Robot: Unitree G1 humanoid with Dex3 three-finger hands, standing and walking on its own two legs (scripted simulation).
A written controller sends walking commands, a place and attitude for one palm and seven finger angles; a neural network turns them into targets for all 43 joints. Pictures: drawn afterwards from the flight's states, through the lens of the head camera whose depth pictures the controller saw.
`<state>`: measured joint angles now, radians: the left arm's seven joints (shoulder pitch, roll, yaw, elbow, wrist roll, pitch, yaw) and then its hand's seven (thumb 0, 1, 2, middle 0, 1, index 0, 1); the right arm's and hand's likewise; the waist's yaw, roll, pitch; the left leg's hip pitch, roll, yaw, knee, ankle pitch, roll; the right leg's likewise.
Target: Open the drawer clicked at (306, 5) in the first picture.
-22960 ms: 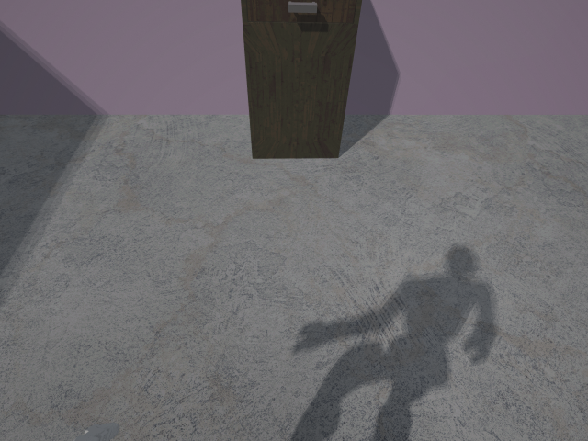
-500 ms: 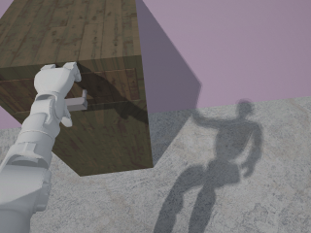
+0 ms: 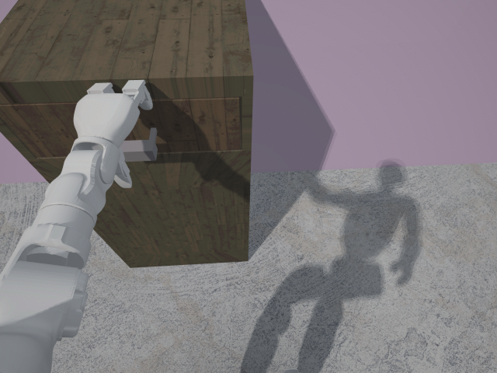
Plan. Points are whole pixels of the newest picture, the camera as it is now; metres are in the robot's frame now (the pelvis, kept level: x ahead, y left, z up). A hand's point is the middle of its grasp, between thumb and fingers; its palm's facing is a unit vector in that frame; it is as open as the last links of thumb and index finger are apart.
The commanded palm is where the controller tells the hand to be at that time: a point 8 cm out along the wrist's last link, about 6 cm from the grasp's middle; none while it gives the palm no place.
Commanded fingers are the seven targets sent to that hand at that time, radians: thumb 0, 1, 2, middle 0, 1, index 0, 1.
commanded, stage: lower the fingers behind the handle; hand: left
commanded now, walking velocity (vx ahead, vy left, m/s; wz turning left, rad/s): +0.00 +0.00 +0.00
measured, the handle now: (127, 142) +0.52 +0.23 +0.03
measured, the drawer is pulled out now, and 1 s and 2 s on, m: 0.00 0.00 0.00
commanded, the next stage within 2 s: close the thumb around the handle in 1.40 s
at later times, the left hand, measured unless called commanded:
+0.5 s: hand (117, 159) +0.47 +0.23 +0.04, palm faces -0.01 -0.03 -1.00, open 13.8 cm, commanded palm +0.45 +0.23 +0.10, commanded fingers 0.00 -0.50 0.30 -0.30 -1.20 -0.30 -1.20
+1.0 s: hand (126, 171) +0.46 +0.22 +0.01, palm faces -0.10 -0.02 -1.00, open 13.8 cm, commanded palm +0.45 +0.23 +0.07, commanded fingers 0.00 -0.50 0.30 -0.30 -1.20 -0.30 -1.20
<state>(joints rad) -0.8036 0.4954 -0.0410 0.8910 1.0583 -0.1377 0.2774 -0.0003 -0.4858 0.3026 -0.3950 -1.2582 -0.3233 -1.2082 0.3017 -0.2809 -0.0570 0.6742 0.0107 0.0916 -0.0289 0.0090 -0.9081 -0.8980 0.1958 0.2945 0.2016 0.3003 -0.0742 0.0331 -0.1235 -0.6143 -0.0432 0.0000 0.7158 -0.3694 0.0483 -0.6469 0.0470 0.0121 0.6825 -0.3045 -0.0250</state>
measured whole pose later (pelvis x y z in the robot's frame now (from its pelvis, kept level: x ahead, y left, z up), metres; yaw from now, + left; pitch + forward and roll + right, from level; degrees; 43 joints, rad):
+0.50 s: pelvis +0.00 +0.01 -0.01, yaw +0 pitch +17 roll -1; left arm -0.80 0.51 -0.06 0.97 1.08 -0.14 0.27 0.00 -0.49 0.30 -0.31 -1.19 -0.32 -1.21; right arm 0.38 -0.28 -0.07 0.70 0.00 0.08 -0.03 0.01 -0.91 -0.90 0.20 0.29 0.20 0.30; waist -0.08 0.03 -0.13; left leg -0.69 -0.05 -0.01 0.78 -0.39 0.06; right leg -0.71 0.04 0.00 0.73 -0.32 -0.02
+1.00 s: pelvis +0.00 -0.01 -0.01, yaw -1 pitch +18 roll -1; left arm -0.77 0.50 -0.03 1.04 1.09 -0.09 0.27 0.00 -0.49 0.30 -0.30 -1.20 -0.31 -1.22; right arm 0.34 -0.25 -0.02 0.66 0.01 0.10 -0.04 0.01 -0.91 -0.90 0.20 0.30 0.21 0.30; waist -0.10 0.04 -0.14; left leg -0.71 -0.03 0.01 0.79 -0.40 0.04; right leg -0.74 0.06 0.02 0.75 -0.32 -0.03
